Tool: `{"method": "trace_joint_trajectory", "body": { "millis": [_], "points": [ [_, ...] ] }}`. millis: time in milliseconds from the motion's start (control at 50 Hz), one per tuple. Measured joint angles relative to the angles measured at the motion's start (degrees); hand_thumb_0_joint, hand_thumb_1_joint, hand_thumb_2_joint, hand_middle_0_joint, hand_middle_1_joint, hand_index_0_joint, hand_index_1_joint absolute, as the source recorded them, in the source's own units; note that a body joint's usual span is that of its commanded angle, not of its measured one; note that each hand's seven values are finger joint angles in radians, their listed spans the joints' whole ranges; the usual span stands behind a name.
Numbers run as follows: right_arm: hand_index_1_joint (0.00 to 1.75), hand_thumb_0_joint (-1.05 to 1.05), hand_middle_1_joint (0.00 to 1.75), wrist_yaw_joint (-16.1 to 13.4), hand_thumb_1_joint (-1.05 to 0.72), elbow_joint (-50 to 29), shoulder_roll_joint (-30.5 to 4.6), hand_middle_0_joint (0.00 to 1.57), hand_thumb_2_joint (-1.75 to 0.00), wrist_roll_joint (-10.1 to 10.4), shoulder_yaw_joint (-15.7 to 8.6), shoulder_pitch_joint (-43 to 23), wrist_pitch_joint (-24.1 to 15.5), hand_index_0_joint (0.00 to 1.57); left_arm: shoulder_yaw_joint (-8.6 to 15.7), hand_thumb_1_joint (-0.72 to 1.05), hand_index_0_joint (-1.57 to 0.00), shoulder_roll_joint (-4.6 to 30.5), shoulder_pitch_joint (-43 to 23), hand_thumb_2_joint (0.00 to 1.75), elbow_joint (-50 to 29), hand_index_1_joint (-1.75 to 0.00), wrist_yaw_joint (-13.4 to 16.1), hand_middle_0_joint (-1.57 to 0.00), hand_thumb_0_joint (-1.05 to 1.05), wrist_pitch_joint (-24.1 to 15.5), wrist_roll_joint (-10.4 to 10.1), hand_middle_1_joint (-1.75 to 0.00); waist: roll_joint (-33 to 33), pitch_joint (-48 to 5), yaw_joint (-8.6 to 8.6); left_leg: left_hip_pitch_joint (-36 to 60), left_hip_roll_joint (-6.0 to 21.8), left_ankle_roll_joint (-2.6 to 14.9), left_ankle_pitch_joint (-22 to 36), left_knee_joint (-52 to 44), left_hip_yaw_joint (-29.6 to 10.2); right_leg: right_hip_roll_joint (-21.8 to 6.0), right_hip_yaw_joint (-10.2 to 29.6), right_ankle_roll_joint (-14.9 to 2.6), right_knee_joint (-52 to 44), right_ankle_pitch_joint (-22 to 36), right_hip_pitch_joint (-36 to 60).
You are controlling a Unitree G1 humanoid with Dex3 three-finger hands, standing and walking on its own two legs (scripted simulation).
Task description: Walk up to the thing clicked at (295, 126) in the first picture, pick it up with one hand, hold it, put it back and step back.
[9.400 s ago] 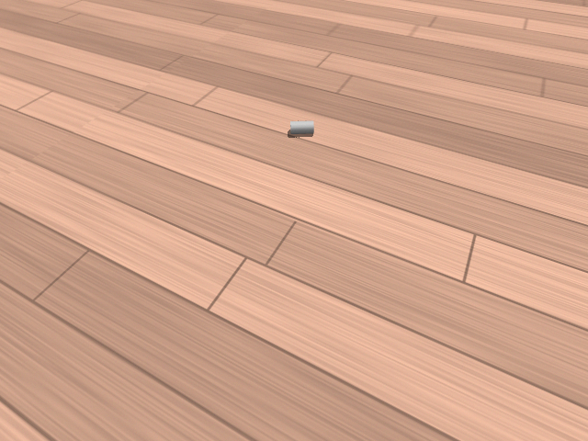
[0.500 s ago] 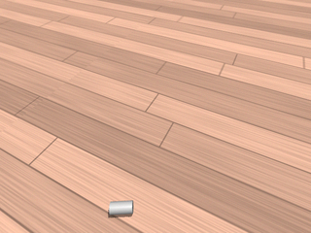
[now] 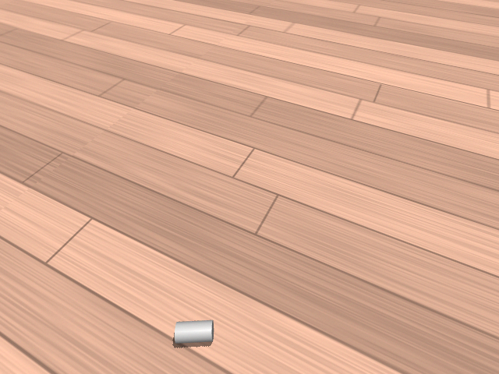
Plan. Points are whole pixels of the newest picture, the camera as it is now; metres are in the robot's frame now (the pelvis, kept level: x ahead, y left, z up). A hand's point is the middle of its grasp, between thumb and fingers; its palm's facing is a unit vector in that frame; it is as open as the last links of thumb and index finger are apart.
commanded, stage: rise first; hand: left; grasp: from above
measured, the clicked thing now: (194, 331) +0.40 +0.24 -0.75
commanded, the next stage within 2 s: none
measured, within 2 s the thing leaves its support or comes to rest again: neither
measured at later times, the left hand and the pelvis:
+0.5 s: hand out of the picture +0.13 +0.26 -0.21, palm faces -0.10 -0.90 -0.42, open 13.2 cm; pelvis -0.01 +0.01 -0.06, yaw -1 degrees
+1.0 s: hand out of the picture +0.12 +0.28 -0.30, palm faces -0.31 -0.77 -0.56, open 14.2 cm; pelvis -0.03 +0.01 -0.15, yaw -1 degrees
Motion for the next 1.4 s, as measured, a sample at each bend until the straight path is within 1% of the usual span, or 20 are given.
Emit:
{"method": "trace_joint_trajectory", "body": {
  "millis": [20, 60, 100, 140, 180, 220, 260, 320, 380, 460, 540, 640, 760, 860, 920, 1000, 1080, 1160, 1280, 1400],
  "points": [
    [0.3, 0.0, 0.3, 0.0, -0.9, -0.03, 0.0, 0.2, -0.9, 0.0, -0.01, -0.01, 0.01, 0.2, -0.01, 0.9, -0.2, 0.0, 0.01, 0.9, -0.02, -0.3, 0.0, -0.21, 0.0, -0.02, 0.02, -0.3, 0.0, -0.02, 0.0, -0.02, 0.02, 0.0, -0.04, 0.05, 0.01, 0.02, 0.01, 0.0, -0.03, 0.0, 0.01],
    [0.3, 0.01, 0.3, -1.05, -0.91, -4.99, 0.16, 0.2, -0.9, 1.8, 0.04, 1.79, -0.25, 0.2, 0.84, 0.88, -0.19, -0.61, 0.02, 0.91, -2.94, -0.32, 0.62, -0.2, 0.0, -0.23, -1.23, -0.32, 0.12, -0.15, -0.23, -2.56, -0.08, 0.17, -0.73, 2.12, -0.27, -0.15, -0.2, -0.05, 2.18, -0.82, -2.47],
    [0.3, 0.01, 0.3, -1.96, -0.92, -9.74, 0.81, 0.2, -0.9, 2.97, -0.17, 3.21, -1.23, 0.2, 2.58, 0.83, -0.18, -1.48, -2.92, 0.92, -3.21, -0.37, 0.72, -0.2, 0.0, -1.04, -1.04, -0.37, 0.21, 0.51, -0.27, -5.54, -0.16, 0.27, -1.42, 4.63, -0.6, -0.32, -0.43, -0.14, 4.82, -1.71, -5.38],
    [0.3, 0.0, 0.3, -2.32, -0.93, -13.18, 1.98, 0.2, -0.9, 3.06, -0.52, 3.8, -1.53, 0.2, 4.39, 0.76, -0.17, -1.53, -6.78, 0.93, -1.99, -0.45, 0.03, -0.19, 0.0, -0.83, 0.36, -0.45, -0.01, 0.58, -0.43, -9.31, -0.06, 0.25, -2.29, 7.64, -0.74, -0.33, -0.45, -0.25, 7.92, -2.68, -9.16],
    [0.3, 0.0, 0.3, -2.19, -0.92, -15.77, 3.41, 0.2, -0.9, 2.5, -1.0, 4.28, -1.66, 0.2, 6.4, 0.66, -0.15, -1.06, -9.67, 0.94, -1.36, -0.55, -0.82, -0.16, 0.0, -0.64, 2.6, -0.54, -0.53, -0.13, -0.71, -13.4, 0.13, 0.13, -3.47, 11.04, -0.66, -0.28, -0.22, -0.37, 11.49, -3.9, -13.41],
    [0.3, 0.0, 0.3, -1.89, -0.92, -18.25, 4.64, 0.2, -0.9, 2.19, -1.43, 5.21, -1.58, 0.2, 7.93, 0.54, -0.13, -0.74, -10.55, 0.95, -2.83, -0.65, -1.26, -0.13, 0.0, -0.15, 4.52, -0.65, -0.93, -0.97, -0.93, -16.6, 0.32, 0.11, -4.82, 14.15, -0.41, -0.22, 0.17, -0.44, 14.69, -5.17, -16.8],
    [0.3, 0.0, 0.3, -1.65, -0.92, -20.19, 5.53, 0.2, -0.9, 2.18, -1.68, 6.18, -1.39, 0.2, 8.49, 0.42, -0.1, -0.78, -10.03, 0.96, -5.38, -0.75, -1.11, -0.1, 0.0, 0.88, 5.88, -0.76, -1.02, -1.58, -1.21, -18.59, 0.42, 0.16, -5.98, 16.45, -0.18, -0.21, 0.49, -0.41, 16.93, -6.18, -18.88],
    [0.3, 0.01, 0.3, -1.27, -0.91, -22.64, 6.17, 0.2, -0.9, 2.35, -1.81, 7.49, -0.93, 0.2, 8.58, 0.22, -0.08, -1.32, -8.16, 0.97, -8.94, -0.86, -0.72, -0.07, 0.0, 3.4, 7.45, -0.88, -0.69, -2.84, -1.8, -21.16, 0.44, 0.32, -7.5, 19.37, -0.05, -0.29, 0.73, -0.23, 19.56, -7.48, -21.37],
    [0.3, 0.01, 0.3, -0.8, -0.91, -24.72, 6.27, 0.2, -0.9, 2.26, -1.88, 8.22, -1.1, 0.2, 8.59, 0.01, -0.07, -1.83, -6.22, 0.98, -11.72, -0.94, -0.17, -0.06, 0.0, 5.56, 8.6, -0.95, -0.32, -4.16, -2.05, -24.83, 0.52, 0.5, -9.5, 23.51, -0.05, -0.36, 0.9, -0.04, 23.34, -9.25, -24.9],
    [0.3, 0.01, 0.3, -0.55, -0.9, -26.92, 6.23, 0.2, -0.9, 1.88, -2.42, 8.41, -2.22, 0.2, 9.17, -0.24, -0.07, -2.35, -3.49, 0.98, -16.2, -1.01, 0.37, -0.07, 0.0, 6.65, 10.14, -1.01, -0.23, -5.7, -1.78, -31.27, 0.58, 0.69, -12.8, 30.75, -0.18, -0.54, 1.09, 0.19, 30.39, -12.44, -31.24],
    [0.3, 0.01, 0.3, -0.88, -0.9, -28.61, 6.2, 0.2, -0.9, 1.62, -2.86, 7.66, -3.34, 0.2, 9.07, -0.4, -0.07, -2.62, -0.36, 0.99, -22.62, -1.04, 0.76, -0.08, 0.0, 7.16, 11.51, -1.04, -0.2, -6.62, -1.39, -37.1, 0.64, 0.81, -15.76, 37.46, -0.56, -0.68, 1.04, 0.34, 36.83, -15.35, -36.8],
    [0.3, 0.01, 0.3, -1.18, -0.9, -30.17, 6.47, 0.2, -0.9, 1.32, -2.92, 5.92, -4.47, 0.2, 8.44, -0.51, -0.07, -2.69, 2.94, 0.99, -29.43, -1.06, 0.92, -0.08, -0.01, 8.78, 13.21, -1.05, -0.15, -7.57, -1.16, -42.61, 0.83, 0.9, -18.29, 43.43, -1.2, -0.62, 0.71, 0.41, 42.23, -17.73, -41.85],
    [0.3, 0.01, 0.3, -1.1, -0.9, -32.06, 6.82, 0.2, -0.9, 1.0, -2.51, 4.27, -5.94, 0.2, 7.52, -0.54, -0.07, -2.44, 6.06, 0.99, -35.36, -1.07, 1.1, -0.08, -0.01, 10.76, 14.99, -1.06, 0.02, -8.89, -1.19, -48.18, 1.0, 0.94, -20.35, 48.76, -1.83, -0.55, 0.38, 0.44, 47.1, -19.69, -47.01],
    [0.3, 0.01, 0.3, -0.87, -0.89, -33.64, 6.94, 0.2, -0.9, 0.9, -2.24, 3.27, -7.12, 0.2, 7.24, -0.54, -0.07, -2.09, 7.65, 0.97, -39.2, -1.07, 1.51, -0.08, -0.01, 11.06, 16.56, -1.07, 0.09, -9.88, -1.13, -53.49, 1.05, 0.98, -21.96, 53.53, -2.27, -0.59, 0.22, 0.43, 51.74, -21.34, -52.11],
    [0.3, 0.01, 0.3, -0.69, -0.9, -34.06, 6.77, 0.2, -0.9, 0.87, -2.1, 2.53, -7.91, 0.2, 6.8, -0.54, -0.07, -1.45, 7.13, 0.97, -39.51, -1.07, 1.79, -0.08, -0.01, 10.44, 18.11, -1.07, 0.2, -10.51, -1.11, -57.23, 0.98, 1.01, -22.93, 56.8, -2.54, -0.71, 0.15, 0.43, 55.04, -22.42, -55.74],
    [0.3, 0.01, 0.3, -0.17, -0.9, -33.97, 6.11, 0.2, -0.9, 0.77, -2.13, 1.21, -9.27, 0.2, 6.57, -0.55, -0.08, 0.07, 3.47, 0.97, -36.27, -1.07, 2.33, -0.09, -0.01, 7.82, 21.97, -1.07, 0.12, -11.64, -1.13, -64.36, 0.82, 1.04, -24.52, 62.74, -2.76, -0.97, 0.32, 0.41, 61.31, -24.3, -62.9],
    [0.3, 0.01, 0.3, 0.56, -0.89, -32.73, 5.11, 0.2, -0.89, 0.67, -2.59, -0.38, -10.29, 0.2, 6.31, -0.54, -0.08, 1.85, -1.83, 0.97, -32.43, -1.06, 3.43, -0.09, -0.01, 4.08, 27.16, -1.06, -0.13, -12.72, -1.12, -73.24, 0.69, 1.0, -26.37, 70.2, -2.87, -1.21, 0.72, 0.42, 69.21, -26.48, -71.89],
    [0.3, 0.01, 0.3, 1.12, -0.89, -30.91, 4.18, 0.2, -0.89, 0.64, -3.24, -2.09, -10.62, 0.2, 6.27, -0.53, -0.08, 3.52, -7.69, 0.97, -29.71, -1.05, 5.23, -0.09, -0.01, 0.03, 32.16, -1.05, -0.12, -13.13, -1.04, -82.29, 0.79, 0.95, -27.94, 77.9, -3.07, -1.17, 1.1, 0.36, 77.18, -28.25, -81.04],
    [0.3, 0.01, 0.3, 2.13, -0.9, -28.04, 3.49, 0.2, -0.9, 0.09, -4.24, -3.7, -9.57, 0.2, 6.61, -0.53, -0.09, 5.72, -17.66, 0.98, -24.18, -1.05, 7.67, -0.1, -0.01, -3.6, 39.28, -1.04, 0.44, -12.63, -0.67, -94.56, 1.19, 0.92, -28.94, 88.11, -3.76, -0.71, 1.24, 0.04, 87.46, -29.3, -93.33],
    [0.3, 0.01, 0.3, 2.96, -0.9, -25.66, 3.76, 0.2, -0.9, -0.67, -4.63, -3.16, -7.79, 0.2, 7.38, -0.52, -0.11, 8.27, -26.48, 0.98, -19.09, -1.04, 8.64, -0.12, -0.01, -6.16, 45.32, -1.03, 0.83, -10.98, -0.45, -104.07, 1.38, 0.77, -28.61, 96.32, -4.86, -0.34, 0.9, -0.25, 95.53, -28.99, -102.65]
  ]
}}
